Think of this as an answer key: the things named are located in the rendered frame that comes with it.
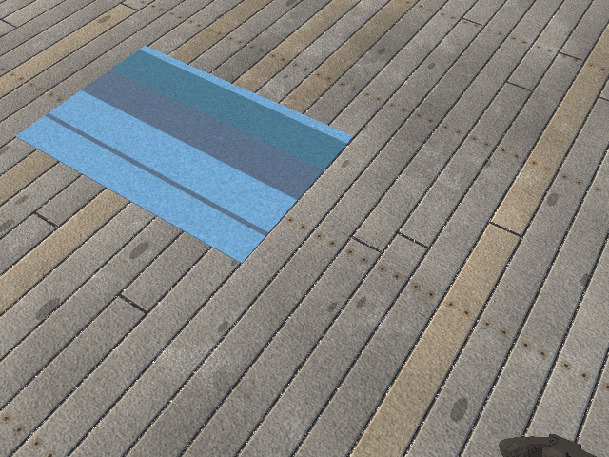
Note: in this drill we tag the right robot hand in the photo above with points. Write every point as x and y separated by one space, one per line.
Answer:
552 446

